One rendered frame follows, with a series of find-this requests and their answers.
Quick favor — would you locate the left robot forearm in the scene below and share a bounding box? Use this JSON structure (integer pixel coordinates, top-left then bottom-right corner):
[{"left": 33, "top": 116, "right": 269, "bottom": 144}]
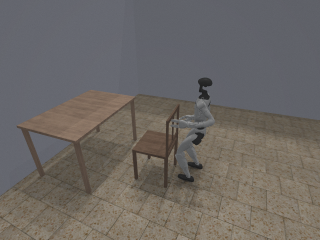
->
[{"left": 187, "top": 119, "right": 214, "bottom": 129}]

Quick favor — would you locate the chair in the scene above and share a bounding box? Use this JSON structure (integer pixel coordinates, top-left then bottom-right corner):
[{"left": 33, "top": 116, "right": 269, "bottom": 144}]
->
[{"left": 132, "top": 104, "right": 180, "bottom": 188}]

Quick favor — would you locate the left robot upper arm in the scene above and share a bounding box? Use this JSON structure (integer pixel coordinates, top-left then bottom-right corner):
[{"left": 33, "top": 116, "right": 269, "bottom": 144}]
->
[{"left": 197, "top": 99, "right": 215, "bottom": 126}]

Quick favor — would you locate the robot left hand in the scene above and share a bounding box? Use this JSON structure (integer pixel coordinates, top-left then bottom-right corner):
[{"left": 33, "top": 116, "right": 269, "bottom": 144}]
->
[{"left": 170, "top": 119, "right": 192, "bottom": 129}]

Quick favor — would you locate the left robot foot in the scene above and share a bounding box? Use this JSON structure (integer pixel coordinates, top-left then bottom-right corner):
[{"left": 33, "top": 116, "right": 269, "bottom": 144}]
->
[{"left": 178, "top": 174, "right": 194, "bottom": 182}]

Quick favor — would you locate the table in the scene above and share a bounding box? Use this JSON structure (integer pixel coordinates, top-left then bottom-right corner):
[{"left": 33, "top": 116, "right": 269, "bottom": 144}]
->
[{"left": 17, "top": 90, "right": 137, "bottom": 194}]

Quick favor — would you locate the robot right hand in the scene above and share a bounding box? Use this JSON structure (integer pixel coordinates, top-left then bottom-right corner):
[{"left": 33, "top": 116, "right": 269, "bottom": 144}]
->
[{"left": 179, "top": 115, "right": 192, "bottom": 122}]

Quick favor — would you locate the left robot thigh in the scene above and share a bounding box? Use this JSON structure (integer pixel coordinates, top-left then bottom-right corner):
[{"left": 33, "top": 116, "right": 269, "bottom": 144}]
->
[{"left": 176, "top": 133, "right": 202, "bottom": 158}]

